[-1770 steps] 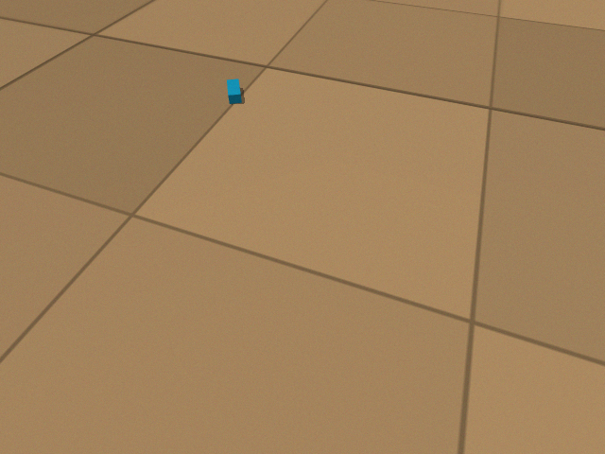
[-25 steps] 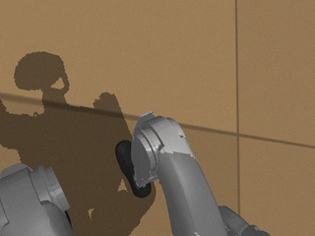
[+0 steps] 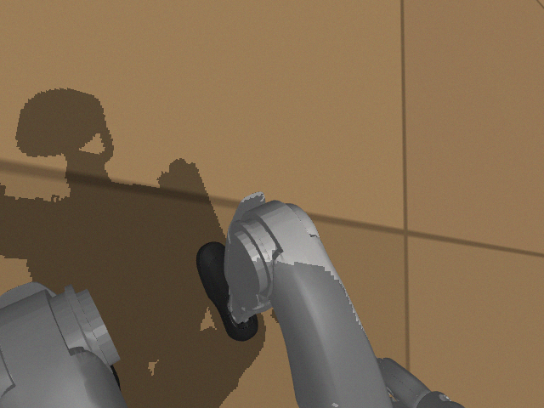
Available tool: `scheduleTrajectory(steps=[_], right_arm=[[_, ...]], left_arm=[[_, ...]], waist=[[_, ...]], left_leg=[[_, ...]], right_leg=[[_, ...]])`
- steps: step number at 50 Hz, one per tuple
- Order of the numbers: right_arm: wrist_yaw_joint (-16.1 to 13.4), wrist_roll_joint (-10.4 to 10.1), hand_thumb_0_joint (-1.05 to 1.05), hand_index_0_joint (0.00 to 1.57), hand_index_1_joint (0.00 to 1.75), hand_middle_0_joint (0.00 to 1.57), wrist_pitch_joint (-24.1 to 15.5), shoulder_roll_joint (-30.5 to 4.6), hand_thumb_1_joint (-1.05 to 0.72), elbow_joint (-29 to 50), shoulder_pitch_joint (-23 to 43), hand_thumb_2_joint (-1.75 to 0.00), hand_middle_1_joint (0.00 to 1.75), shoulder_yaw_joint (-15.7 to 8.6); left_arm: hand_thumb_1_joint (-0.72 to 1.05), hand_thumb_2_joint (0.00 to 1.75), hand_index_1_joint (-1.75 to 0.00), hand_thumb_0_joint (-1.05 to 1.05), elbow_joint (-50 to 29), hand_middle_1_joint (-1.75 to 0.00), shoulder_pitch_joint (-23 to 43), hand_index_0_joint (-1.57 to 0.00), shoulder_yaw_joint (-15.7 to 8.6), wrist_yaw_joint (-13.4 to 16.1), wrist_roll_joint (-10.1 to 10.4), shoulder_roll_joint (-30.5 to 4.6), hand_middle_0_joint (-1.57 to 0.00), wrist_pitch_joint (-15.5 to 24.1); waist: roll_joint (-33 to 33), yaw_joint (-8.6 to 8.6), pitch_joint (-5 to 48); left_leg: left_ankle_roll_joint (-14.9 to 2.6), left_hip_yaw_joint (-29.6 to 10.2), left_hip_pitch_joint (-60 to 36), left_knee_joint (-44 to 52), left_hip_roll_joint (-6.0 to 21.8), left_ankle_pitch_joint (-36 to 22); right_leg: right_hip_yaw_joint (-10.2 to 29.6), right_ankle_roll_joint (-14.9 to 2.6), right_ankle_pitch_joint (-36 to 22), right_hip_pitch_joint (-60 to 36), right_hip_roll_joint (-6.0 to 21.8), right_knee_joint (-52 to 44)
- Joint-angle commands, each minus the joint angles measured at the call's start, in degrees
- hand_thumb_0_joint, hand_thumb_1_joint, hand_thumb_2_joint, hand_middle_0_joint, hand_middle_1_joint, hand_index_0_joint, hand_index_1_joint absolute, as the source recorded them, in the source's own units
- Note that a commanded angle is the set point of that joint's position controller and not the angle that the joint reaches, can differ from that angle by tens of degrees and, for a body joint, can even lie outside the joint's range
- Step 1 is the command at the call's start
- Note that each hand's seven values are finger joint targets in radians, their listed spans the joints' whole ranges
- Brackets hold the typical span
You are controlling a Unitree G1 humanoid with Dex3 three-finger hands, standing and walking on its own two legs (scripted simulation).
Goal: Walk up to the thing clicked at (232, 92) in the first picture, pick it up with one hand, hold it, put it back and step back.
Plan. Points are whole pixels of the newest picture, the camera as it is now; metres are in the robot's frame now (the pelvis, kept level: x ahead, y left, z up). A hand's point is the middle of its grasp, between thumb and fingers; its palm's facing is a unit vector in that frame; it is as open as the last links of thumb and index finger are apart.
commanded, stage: withdraw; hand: left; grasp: from above
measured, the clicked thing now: out of the picture +0.48 +0.31 -0.28
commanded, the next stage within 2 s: home in 0.84 s
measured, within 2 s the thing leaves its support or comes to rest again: rests again in 0.12 s
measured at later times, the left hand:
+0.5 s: hand out of the picture +0.47 +0.33 -0.08, palm faces -0.42 -0.10 -0.90, open 13.6 cm
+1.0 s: hand out of the picture +0.47 +0.32 -0.15, palm faces -0.37 -0.09 -0.92, open 13.1 cm
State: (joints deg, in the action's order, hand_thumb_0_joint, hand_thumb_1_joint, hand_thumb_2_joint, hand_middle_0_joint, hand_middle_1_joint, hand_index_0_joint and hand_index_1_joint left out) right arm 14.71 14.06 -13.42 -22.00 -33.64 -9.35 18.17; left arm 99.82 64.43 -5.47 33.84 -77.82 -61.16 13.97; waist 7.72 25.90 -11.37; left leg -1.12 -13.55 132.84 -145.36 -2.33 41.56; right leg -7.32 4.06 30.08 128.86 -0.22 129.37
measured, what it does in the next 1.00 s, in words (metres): stands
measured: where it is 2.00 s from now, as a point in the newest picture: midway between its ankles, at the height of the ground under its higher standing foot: (176, 358)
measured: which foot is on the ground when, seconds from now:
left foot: down 0.00-1.00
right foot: down 0.00-1.00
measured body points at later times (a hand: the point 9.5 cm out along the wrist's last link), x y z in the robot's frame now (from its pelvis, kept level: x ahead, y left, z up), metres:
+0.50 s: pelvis +0.01 -0.01 +0.05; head +0.22 +0.09 +0.43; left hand +0.49 +0.33 -0.03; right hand +0.10 -0.27 -0.04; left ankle +0.06 +0.11 -0.28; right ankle +0.15 -0.14 -0.28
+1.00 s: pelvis +0.00 -0.01 +0.02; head +0.25 +0.09 +0.38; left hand +0.49 +0.33 -0.09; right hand +0.06 -0.29 -0.06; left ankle +0.06 +0.11 -0.28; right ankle +0.15 -0.14 -0.28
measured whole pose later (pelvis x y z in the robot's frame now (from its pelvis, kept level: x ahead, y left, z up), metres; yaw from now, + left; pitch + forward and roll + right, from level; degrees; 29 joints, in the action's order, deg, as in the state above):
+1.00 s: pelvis +0.00 -0.01 +0.02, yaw +7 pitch +35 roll -9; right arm 7.3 8.6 -3.9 -17.5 -39.0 -13.0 5.9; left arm 83.0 61.7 -3.8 22.8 -74.2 -45.9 11.5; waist 0.4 18.2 0.4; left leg 0.2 -7.3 133.9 -138.0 -3.5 39.2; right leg -1.8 2.7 30.9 132.8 2.2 128.5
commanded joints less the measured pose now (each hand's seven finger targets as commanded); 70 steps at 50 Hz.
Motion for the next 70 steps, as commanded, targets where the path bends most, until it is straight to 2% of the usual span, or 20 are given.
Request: scheduleTrajectory(steps=[1,4,8,11,14,16,20,22,23,26,31,39,45,48,50,53,57,62,68,70], right_arm=[[-0.1,-0.5,0.00,0.20,0.30,0.20,0.2,-19.6,-0.91,-1.9,-11.7,-0.91,0.30,-6.7],[0.6,-0.7,0.00,0.20,0.30,0.20,0.1,-19.8,-0.91,-1.7,-12.3,-0.91,0.30,-8.6],[1.4,-2.1,0.00,0.20,0.30,0.20,0.7,-18.6,-0.91,-2.3,-13.9,-0.91,0.30,-12.1],[2.2,-4.6,0.00,0.20,0.30,0.20,1.9,-15.3,-0.91,-3.7,-12.7,-0.91,0.30,-14.1],[1.8,-5.9,0.00,0.20,0.30,0.20,4.2,-16.1,-0.91,-4.7,-15.0,-0.91,0.30,-17.0],[1.6,-6.8,0.00,0.20,0.30,0.20,6.2,-13.8,-0.91,-5.2,-15.1,-0.91,0.30,-17.5],[-0.6,-8.3,0.00,0.20,0.30,0.20,9.9,-13.6,-0.91,-4.1,-15.5,-0.91,0.30,-18.8],[-2.0,-8.5,0.00,0.20,0.30,0.20,11.1,-12.9,-0.91,-3.2,-14.8,-0.91,0.30,-18.6],[-2.9,-8.4,0.00,0.20,0.30,0.20,11.8,-13.0,-0.91,-3.4,-14.9,-0.91,0.30,-18.6],[-5.3,-8.4,0.00,0.20,0.30,0.20,12.5,-11.3,-0.91,-1.4,-12.5,-0.91,0.30,-17.8],[-7.8,-7.9,0.00,0.20,0.30,0.20,12.4,-10.2,-0.91,-1.5,-11.7,-0.91,0.30,-16.5],[-8.7,-6.3,0.00,0.20,0.30,0.20,10.4,-11.0,-0.91,-2.9,-12.7,-0.90,0.30,-15.4],[-8.4,-5.4,0.00,0.20,0.30,0.20,8.8,-12.2,-0.91,-4.0,-15.2,-0.90,0.30,-17.2],[-7.6,-5.7,0.00,0.20,0.30,0.20,8.9,-11.9,-0.89,-5.0,-16.0,-0.89,0.30,-18.1],[-7.3,-6.3,0.00,0.20,0.30,0.20,9.1,-11.7,-0.89,-5.4,-17.0,-0.90,0.30,-18.1],[-7.0,-7.2,0.00,0.20,0.30,0.20,9.6,-12.2,-0.89,-5.5,-17.7,-0.90,0.30,-19.1],[-6.5,-8.7,0.00,0.20,0.30,0.20,10.4,-11.5,-0.89,-4.3,-18.8,-0.90,0.30,-20.5],[-6.4,-11.6,0.00,0.20,0.30,0.20,12.7,-10.2,-0.90,-1.1,-16.6,-0.90,0.30,-22.6],[-8.6,-13.6,0.00,0.20,0.30,0.20,13.5,-7.6,-0.90,1.9,-11.1,-0.90,0.30,-23.3],[-9.5,-14.0,0.00,0.20,0.30,0.20,13.1,-6.5,-0.90,2.8,-9.3,-0.90,0.30,-23.8]], left_arm=[[-0.48,0.96,-0.97,0.00,-10.3,-0.97,16.0,-0.13,-2.1,2.2,0.8,-13.7,-0.13,-0.5],[-0.49,0.97,-0.97,0.00,-12.3,-0.96,16.3,-0.13,-3.4,2.1,1.2,-12.6,-0.13,-2.1],[-0.51,0.99,-0.99,0.00,-23.0,-0.98,15.7,-0.10,-6.0,0.4,3.1,-11.6,-0.12,-4.9],[-0.54,1.02,-1.02,0.00,-27.8,-1.00,12.5,-0.09,1.1,-3.8,6.4,1.6,-0.10,-7.5],[-0.53,1.02,-1.03,0.00,-32.4,-1.02,9.1,-0.07,-1.3,-8.2,7.4,-1.1,-0.09,-9.7],[-0.48,0.99,-1.00,0.00,-35.5,-0.99,10.8,-0.12,5.0,-12.1,9.9,9.5,-0.13,-10.5],[-0.46,0.99,-0.99,0.00,-34.1,-0.97,10.9,-0.14,5.0,-17.7,10.9,8.7,-0.16,-11.5],[-0.42,0.96,-0.96,0.00,-30.8,-0.93,10.6,-0.18,6.0,-20.0,12.0,11.6,-0.20,-10.9],[-0.40,0.95,-0.95,0.00,-28.1,-0.92,8.8,-0.20,4.0,-20.8,12.0,8.9,-0.22,-10.6],[-0.41,0.95,-0.95,0.00,-28.9,-0.93,11.8,-0.20,6.2,-23.4,10.9,10.2,-0.22,-7.9],[-0.38,0.92,-0.92,0.00,-26.0,-0.90,12.5,-0.21,4.6,-21.9,9.2,5.8,-0.23,-3.3],[-0.37,0.90,-0.89,0.00,-24.1,-0.87,21.9,-0.23,4.0,-13.3,5.5,2.8,-0.24,1.5],[-0.35,0.87,-0.85,0.00,-27.4,-0.85,21.7,-0.25,-0.5,-8.0,3.5,-0.8,-0.25,-1.1],[-0.34,0.90,-0.76,0.00,-26.2,-0.76,18.9,-0.20,0.1,-8.1,4.8,2.1,-0.22,-4.0],[-0.28,0.86,-0.68,0.00,-27.9,-0.66,19.5,-0.19,-0.3,-9.0,6.4,1.4,-0.21,-5.4],[-0.15,0.85,-0.63,0.00,-29.8,-0.61,14.7,-0.19,-1.6,-10.9,9.1,0.7,-0.21,-7.6],[0.08,0.84,-0.54,0.00,-35.8,-0.53,7.6,-0.19,-1.8,-16.0,15.4,4.9,-0.20,-9.1],[0.41,0.90,-0.45,0.00,-48.4,-0.44,-4.9,-0.20,-2.1,-22.9,25.7,10.8,-0.21,-11.1],[0.89,0.90,-0.30,0.00,-64.3,-0.30,-17.7,-0.20,0.3,-28.8,39.6,20.1,-0.20,-13.3],[0.90,0.90,-0.30,0.00,-69.8,-0.30,-20.3,-0.20,0.2,-29.4,43.2,21.1,-0.20,-13.7]], waist=[[-37.2,3.08,37.7],[-39.2,2.23,39.2],[-43.4,-2.03,48.5],[-44.1,-4.97,53.1],[-39.7,-6.83,53.9],[-38.1,-6.13,54.3],[-29.4,-5.79,51.7],[-22.6,-5.14,46.7],[-19.9,-4.93,43.6],[-17.7,-5.29,42.1],[-17.1,-6.31,43.3],[-25.8,-5.83,48.9],[-35.0,-7.11,57.9],[-34.8,-6.94,58.5],[-33.9,-6.70,60.9],[-33.0,-9.60,62.3],[-31.2,-11.91,63.7],[-26.3,-15.36,63.8],[-17.6,-16.34,55.6],[-17.9,-17.20,55.9]], left_leg=[[2.53,3.5,-32.2,18.9,3.2,-15.1],[2.76,3.9,-33.3,19.5,3.0,-15.3],[2.53,5.9,-36.7,21.0,2.1,-17.3],[2.38,6.7,-37.5,23.1,1.6,-18.3],[1.64,8.2,-34.7,24.2,1.0,-18.8],[1.82,7.9,-36.4,27.1,1.0,-17.7],[0.63,8.4,-32.3,29.1,0.1,-13.5],[-0.01,8.6,-27.0,29.3,-0.6,-10.3],[-0.38,8.9,-25.0,29.5,-0.7,-7.7],[-0.59,11.0,-21.9,29.3,-1.4,-5.8],[-0.79,12.6,-20.7,28.1,-1.6,-5.0],[0.11,11.3,-26.4,26.2,-1.1,-5.4],[1.07,11.1,-36.0,26.5,-0.7,-12.3],[1.12,10.9,-36.3,27.2,-0.5,-14.5],[0.67,11.2,-35.7,26.8,-0.5,-15.4],[0.52,11.9,-35.5,27.5,-0.8,-17.7],[0.63,11.5,-37.4,30.7,-0.9,-19.4],[0.38,9.9,-40.1,37.6,-0.8,-15.9],[-0.54,8.9,-40.1,44.7,-0.2,-8.7],[-0.52,8.5,-43.2,48.1,0.4,-6.4]], right_leg=[[-7.4,-5.00,-9.0,-19.7,-1.1,-7.2],[-7.2,-5.19,-9.2,-18.3,-0.7,-6.4],[-6.1,-6.00,-10.1,-19.3,-1.0,-7.2],[-5.2,-6.38,-9.8,-16.5,-1.2,-7.6],[-3.6,-6.81,-10.2,-18.1,-1.1,-9.2],[-2.9,-6.90,-9.5,-18.5,-0.8,-11.2],[-1.5,-7.03,-7.7,-21.0,-0.8,-14.0],[-1.0,-7.06,-4.7,-21.3,-0.5,-16.3],[-0.8,-7.01,-1.9,-21.5,-0.5,-17.3],[0.2,-7.03,1.6,-23.7,-0.2,-19.2],[1.1,-6.47,3.6,-25.5,0.0,-18.9],[-0.5,-6.40,2.1,-19.5,-0.1,-14.1],[-1.5,-6.43,-4.5,-18.1,0.8,-10.7],[-1.6,-6.74,-6.7,-18.1,0.9,-10.4],[-1.3,-6.55,-8.2,-20.7,0.9,-10.8],[-0.7,-6.94,-9.4,-23.2,1.1,-12.0],[-0.1,-7.06,-9.6,-27.5,1.2,-15.1],[0.8,-6.88,-7.1,-30.9,1.2,-19.9],[2.2,-6.28,-2.9,-35.5,1.1,-28.2],[2.5,-5.93,-1.7,-38.0,1.1,-30.4]])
